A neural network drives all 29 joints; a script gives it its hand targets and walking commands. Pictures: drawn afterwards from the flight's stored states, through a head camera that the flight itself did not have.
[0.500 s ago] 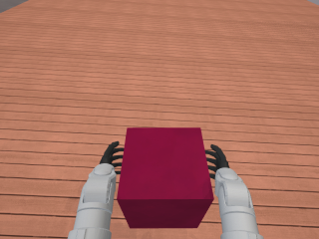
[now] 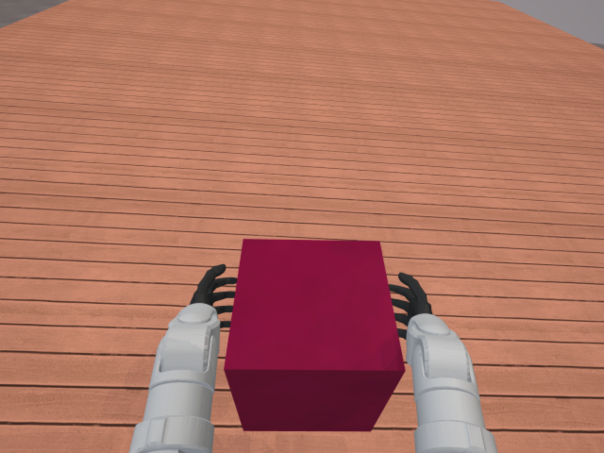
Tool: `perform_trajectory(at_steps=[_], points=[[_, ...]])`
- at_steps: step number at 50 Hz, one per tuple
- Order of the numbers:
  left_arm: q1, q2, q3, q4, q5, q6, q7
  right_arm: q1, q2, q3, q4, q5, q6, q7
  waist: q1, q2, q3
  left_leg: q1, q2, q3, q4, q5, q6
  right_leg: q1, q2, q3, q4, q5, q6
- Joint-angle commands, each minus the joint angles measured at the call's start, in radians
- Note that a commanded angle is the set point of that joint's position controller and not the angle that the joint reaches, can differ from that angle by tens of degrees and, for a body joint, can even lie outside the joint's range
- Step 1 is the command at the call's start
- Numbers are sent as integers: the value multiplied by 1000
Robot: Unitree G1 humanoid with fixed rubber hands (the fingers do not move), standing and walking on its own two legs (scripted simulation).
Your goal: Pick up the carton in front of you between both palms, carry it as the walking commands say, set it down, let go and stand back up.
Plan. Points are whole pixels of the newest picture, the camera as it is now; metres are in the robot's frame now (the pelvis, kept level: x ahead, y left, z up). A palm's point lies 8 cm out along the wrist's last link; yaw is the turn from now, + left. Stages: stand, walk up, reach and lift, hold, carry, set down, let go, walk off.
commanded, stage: hold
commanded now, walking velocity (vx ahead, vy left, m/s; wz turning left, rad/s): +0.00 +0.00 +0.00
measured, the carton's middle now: (309, 339) +0.32 +0.00 -0.04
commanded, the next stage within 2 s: set down in 0.16 s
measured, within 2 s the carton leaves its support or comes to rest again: neither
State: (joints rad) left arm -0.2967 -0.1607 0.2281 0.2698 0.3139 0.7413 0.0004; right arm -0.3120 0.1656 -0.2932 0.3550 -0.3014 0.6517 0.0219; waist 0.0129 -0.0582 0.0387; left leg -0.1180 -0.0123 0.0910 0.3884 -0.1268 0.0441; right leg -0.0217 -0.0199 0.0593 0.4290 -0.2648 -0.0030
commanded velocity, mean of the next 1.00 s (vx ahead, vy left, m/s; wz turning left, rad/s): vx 0.00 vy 0.00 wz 0.00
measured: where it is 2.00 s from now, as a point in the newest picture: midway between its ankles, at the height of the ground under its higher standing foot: outside the picture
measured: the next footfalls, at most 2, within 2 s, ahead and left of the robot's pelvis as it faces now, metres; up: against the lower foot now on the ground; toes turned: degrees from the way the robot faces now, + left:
none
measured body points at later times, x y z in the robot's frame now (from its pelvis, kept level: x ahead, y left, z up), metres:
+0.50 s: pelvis +0.00 -0.02 -0.01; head +0.03 +0.00 +0.44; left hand +0.34 +0.15 -0.01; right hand +0.36 -0.15 +0.01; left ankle +0.07 +0.09 -0.74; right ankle +0.00 -0.15 -0.74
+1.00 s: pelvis -0.03 -0.03 -0.11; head +0.20 -0.01 +0.27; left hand +0.39 +0.16 -0.19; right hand +0.42 -0.14 -0.19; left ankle +0.07 +0.10 -0.74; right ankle +0.00 -0.15 -0.74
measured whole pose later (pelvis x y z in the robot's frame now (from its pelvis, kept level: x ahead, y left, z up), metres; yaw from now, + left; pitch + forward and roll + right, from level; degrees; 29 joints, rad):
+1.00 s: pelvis -0.03 -0.03 -0.11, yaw -1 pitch +34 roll -1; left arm -0.74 -0.11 0.50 0.50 0.28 0.25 -0.02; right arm -0.74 0.14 -0.42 0.53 -0.24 0.22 -0.07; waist 0.06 -0.05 -0.07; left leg -1.39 0.02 -0.04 1.08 -0.28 -0.03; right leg -1.30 0.07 0.02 1.15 -0.45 0.00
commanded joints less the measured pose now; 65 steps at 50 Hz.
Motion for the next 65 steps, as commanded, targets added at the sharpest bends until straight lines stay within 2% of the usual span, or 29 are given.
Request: perform_trajectory(at_steps=[1,10,13,17,20,24,27,29,33,35,39,41,42,45,48,50,55,61,65], points=[[-483,-933,-520,-22,-268,-51,-257,-475,939,479,-11,232,-19,253,-9,82,-206,367,-3,-224,-60,-77,-51,-321,82,48,-124,-22,-56],[-467,-918,-518,-44,-269,-52,-249,-451,934,488,-48,232,-9,239,-8,73,-235,384,-10,-204,-41,89,-45,-288,94,49,-137,43,-49],[-492,-900,-487,-25,-253,-64,-248,-478,932,474,-33,220,-15,232,1,64,-225,368,-19,-192,-30,89,-39,-296,96,48,-132,36,-45],[-588,-863,-379,85,-196,-109,-252,-577,931,395,74,169,-57,226,14,50,-178,305,-32,-176,-2,-8,-28,-358,95,43,-103,-33,-42],[-670,-810,-252,186,-121,-165,-253,-656,912,289,175,94,-111,213,22,42,-148,242,-42,-162,44,-46,-18,-425,96,38,-62,-70,-38],[-690,-690,-94,265,-15,-257,-229,-683,805,146,261,-18,-202,174,46,46,-143,113,-55,-140,128,-5,-10,-515,109,25,21,-59,-30],[-664,-609,-38,287,22,-336,-216,-657,717,93,281,-59,-282,151,51,42,-177,5,-62,-133,200,81,-7,-587,123,18,92,-3,-17],[-664,-604,-56,294,15,-397,-218,-652,703,113,283,-50,-345,143,47,45,-246,-45,-69,-134,255,149,-6,-631,135,15,136,47,-8],[-720,-675,-174,312,-45,-517,-237,-693,760,242,273,19,-467,127,29,40,-465,-107,-87,-138,382,276,-9,-707,153,7,234,172,10],[-756,-707,-243,303,-81,-565,-244,-731,798,340,249,63,-515,118,42,37,-618,-143,-91,-139,453,357,-12,-742,156,9,297,247,19],[-846,-719,-369,203,-158,-613,-242,-820,823,507,149,151,-566,99,74,53,-989,-188,-96,-132,586,524,-24,-792,162,14,433,397,46],[-876,-713,-399,170,-183,-603,-243,-837,822,536,130,165,-553,89,75,65,-1090,-321,-107,-109,627,487,-46,-754,161,19,488,453,51],[-885,-716,-403,174,-188,-594,-247,-851,827,541,127,166,-541,89,70,53,-1109,-393,-113,-99,640,433,-51,-744,164,18,511,448,54],[-893,-755,-375,232,-169,-553,-261,-892,842,523,169,156,-494,115,73,36,-1039,-519,-119,-89,677,285,-52,-896,178,-2,549,256,55],[-890,-795,-298,292,-125,-498,-270,-928,858,474,242,141,-436,165,100,11,-947,-630,-119,-79,700,149,-51,-1063,187,-25,579,82,46],[-897,-806,-254,318,-102,-465,-271,-957,855,443,288,135,-406,197,117,-10,-915,-669,-117,-76,719,108,-48,-1164,192,-39,603,14,41],[-998,-823,-231,319,-102,-436,-266,-1043,824,377,355,127,-388,230,110,-15,-948,-743,-112,-71,802,94,-56,-1351,207,-61,695,-39,28],[-1138,-832,-294,264,-157,-445,-222,-1137,777,368,373,151,-400,222,92,33,-1114,-782,-114,-69,925,131,-84,-1510,223,-82,836,-55,19],[-1215,-829,-319,236,-185,-437,-187,-1198,757,376,381,171,-389,221,91,55,-1198,-806,-118,-62,992,114,-98,-1580,231,-96,915,-88,14]])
